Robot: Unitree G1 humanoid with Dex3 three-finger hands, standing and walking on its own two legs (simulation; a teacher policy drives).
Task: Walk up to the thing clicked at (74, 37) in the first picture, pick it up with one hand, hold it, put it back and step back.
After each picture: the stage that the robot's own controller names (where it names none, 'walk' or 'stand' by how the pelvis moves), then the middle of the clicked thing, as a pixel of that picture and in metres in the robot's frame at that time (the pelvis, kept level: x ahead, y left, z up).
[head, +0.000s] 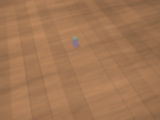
stand; (75, 41) +1.39 +0.07 -0.72
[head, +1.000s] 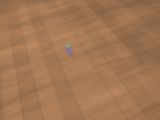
walk; (68, 49) +1.26 +0.24 -0.72
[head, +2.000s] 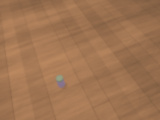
walk; (60, 81) +0.77 +0.28 -0.72
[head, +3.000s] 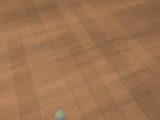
stand; (60, 117) +0.45 +0.21 -0.70
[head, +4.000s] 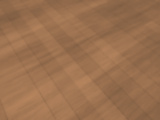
stand; out of the picture +0.36 +0.34 -0.71
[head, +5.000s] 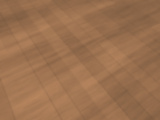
stand; out of the picture +0.37 +0.31 -0.72
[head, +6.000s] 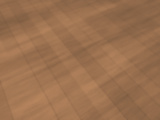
stand; out of the picture +0.35 +0.32 -0.73
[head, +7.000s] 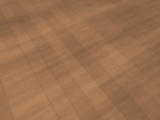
stand; out of the picture +0.35 +0.32 -0.73
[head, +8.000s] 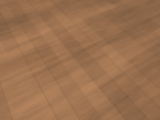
stand; out of the picture +0.34 +0.32 -0.73
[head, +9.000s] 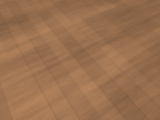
go down; out of the picture +0.34 +0.33 -0.73
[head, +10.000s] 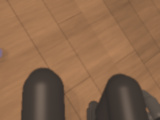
go down; out of the picture +0.40 +0.39 -0.31
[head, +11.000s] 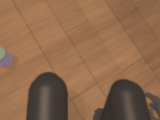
approach; (1, 56) +0.39 +0.39 -0.30
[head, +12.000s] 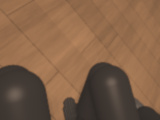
close in; out of the picture +0.36 +0.42 -0.22
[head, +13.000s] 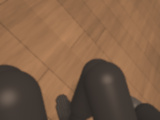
rest palm; out of the picture +0.35 +0.43 -0.21
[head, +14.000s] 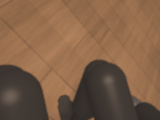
lift; out of the picture +0.34 +0.41 -0.21
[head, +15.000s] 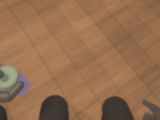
lift; (13, 81) +0.32 +0.24 -0.03
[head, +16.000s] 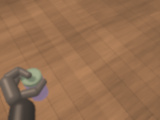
hold; (35, 85) +0.34 +0.18 -0.02
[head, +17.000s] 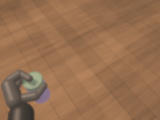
hold; (37, 88) +0.34 +0.18 -0.02
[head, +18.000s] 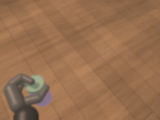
hold; (39, 91) +0.33 +0.17 -0.05
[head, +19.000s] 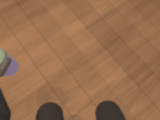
crouch; (2, 62) +0.41 +0.28 -0.08
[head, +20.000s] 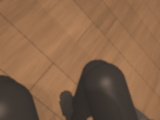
lower; out of the picture +0.38 +0.39 -0.23
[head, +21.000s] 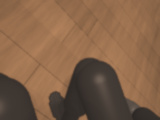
lower; out of the picture +0.37 +0.42 -0.22
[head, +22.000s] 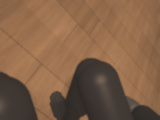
lower; out of the picture +0.36 +0.42 -0.22
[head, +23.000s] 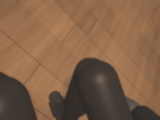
lower; out of the picture +0.37 +0.42 -0.22
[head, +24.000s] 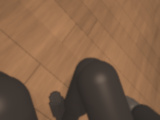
lower; out of the picture +0.37 +0.42 -0.22
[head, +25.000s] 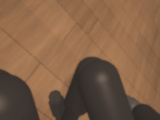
open; out of the picture +0.37 +0.41 -0.22
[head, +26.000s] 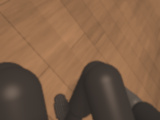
stand; out of the picture +0.37 +0.39 -0.24
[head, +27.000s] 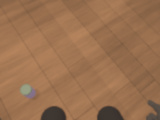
walk; (28, 91) +0.40 +0.32 -0.53
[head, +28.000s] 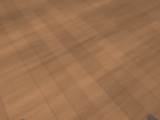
stand; out of the picture +0.37 +0.29 -0.67
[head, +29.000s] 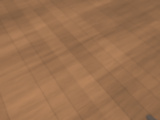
stand; out of the picture +0.37 +0.29 -0.67
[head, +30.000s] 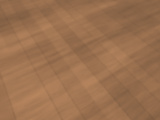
stand; out of the picture +0.38 +0.29 -0.71
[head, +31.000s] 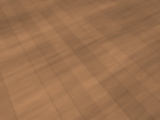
stand; out of the picture +0.38 +0.29 -0.73
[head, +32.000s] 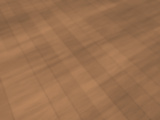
stand; out of the picture +0.36 +0.29 -0.73
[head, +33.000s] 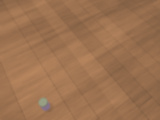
walk; (44, 104) +0.46 +0.30 -0.70
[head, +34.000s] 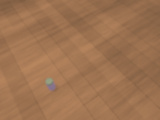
walk; (50, 84) +0.70 +0.36 -0.70
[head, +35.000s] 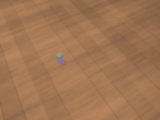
stand; (60, 58) +1.01 +0.27 -0.70
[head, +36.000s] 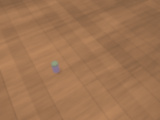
stand; (55, 66) +0.97 +0.27 -0.72
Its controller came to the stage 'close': yes
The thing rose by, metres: 0.71
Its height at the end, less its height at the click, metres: +0.00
